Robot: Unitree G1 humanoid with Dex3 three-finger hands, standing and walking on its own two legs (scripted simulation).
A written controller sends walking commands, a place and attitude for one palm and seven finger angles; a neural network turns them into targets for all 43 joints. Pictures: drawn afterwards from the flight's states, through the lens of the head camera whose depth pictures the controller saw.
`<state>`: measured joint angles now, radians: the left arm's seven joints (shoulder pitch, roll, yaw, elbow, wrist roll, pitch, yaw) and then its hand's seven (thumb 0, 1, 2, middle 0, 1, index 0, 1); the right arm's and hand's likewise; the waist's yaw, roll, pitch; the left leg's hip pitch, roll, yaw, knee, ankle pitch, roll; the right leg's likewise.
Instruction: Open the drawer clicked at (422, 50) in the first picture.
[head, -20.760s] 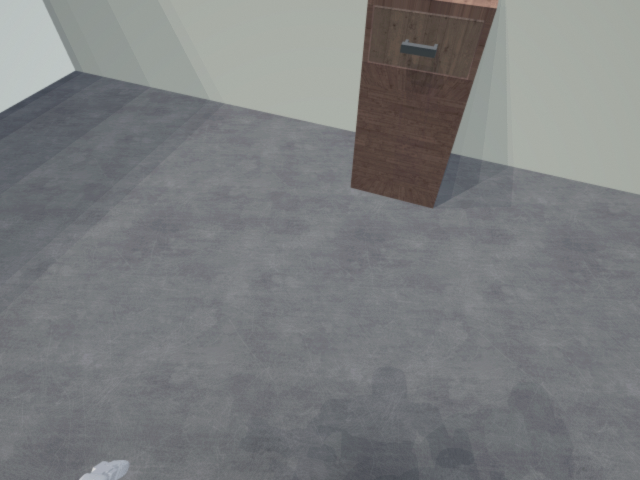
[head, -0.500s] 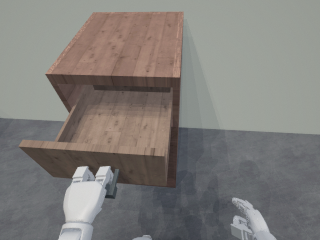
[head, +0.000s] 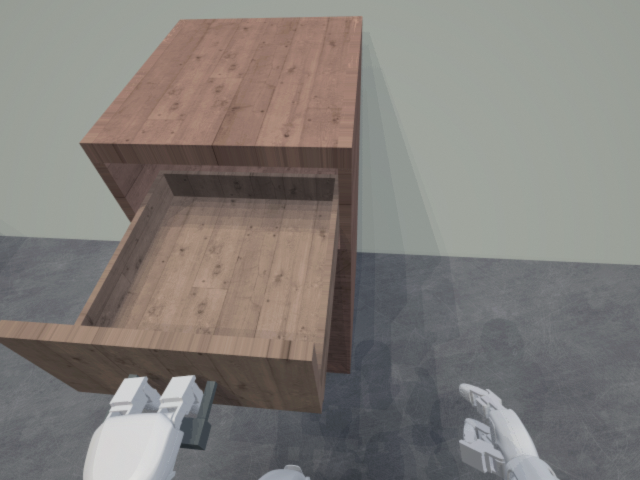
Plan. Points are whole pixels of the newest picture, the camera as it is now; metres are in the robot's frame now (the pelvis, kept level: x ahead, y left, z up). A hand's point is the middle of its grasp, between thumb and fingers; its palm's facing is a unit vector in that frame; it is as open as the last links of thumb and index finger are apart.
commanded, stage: pull the drawer open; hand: left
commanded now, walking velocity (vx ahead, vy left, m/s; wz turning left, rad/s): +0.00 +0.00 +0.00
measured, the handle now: (163, 408) +0.20 +0.21 +0.01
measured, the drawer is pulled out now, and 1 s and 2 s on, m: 0.29 0.30 0.29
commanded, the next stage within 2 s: open the thumb to release the handle in 0.24 s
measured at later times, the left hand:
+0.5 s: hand (150, 472) +0.14 +0.21 +0.00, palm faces -0.07 -0.11 -0.99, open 6.3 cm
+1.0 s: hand (155, 469) +0.14 +0.20 -0.01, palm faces -0.03 -0.11 -0.99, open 13.5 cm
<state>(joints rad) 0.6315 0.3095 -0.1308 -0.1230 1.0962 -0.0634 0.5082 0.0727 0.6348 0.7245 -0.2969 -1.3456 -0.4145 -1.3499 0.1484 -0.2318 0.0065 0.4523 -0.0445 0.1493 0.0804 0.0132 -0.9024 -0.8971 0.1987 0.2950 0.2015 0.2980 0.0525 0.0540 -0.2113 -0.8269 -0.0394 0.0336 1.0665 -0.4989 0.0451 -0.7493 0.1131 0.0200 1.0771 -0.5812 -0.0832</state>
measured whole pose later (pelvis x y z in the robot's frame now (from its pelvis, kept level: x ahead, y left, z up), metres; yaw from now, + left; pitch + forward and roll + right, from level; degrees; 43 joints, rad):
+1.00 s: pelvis -0.01 -0.02 +0.00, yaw +2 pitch +15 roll +1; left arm 0.57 0.36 -0.05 -0.04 1.07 -0.16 0.53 0.00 -0.44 0.32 -0.36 -1.25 -0.33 -1.21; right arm 0.14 -0.23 -0.01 0.50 -0.04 0.14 0.03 0.01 -0.90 -0.90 0.20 0.30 0.20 0.30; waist 0.06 0.06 -0.20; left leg -0.87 -0.04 -0.01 1.07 -0.47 0.01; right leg -0.78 0.12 -0.03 1.08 -0.56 -0.12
